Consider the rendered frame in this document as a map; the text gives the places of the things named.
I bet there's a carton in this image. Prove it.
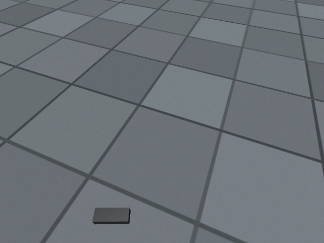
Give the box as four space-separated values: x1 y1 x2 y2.
92 208 130 224

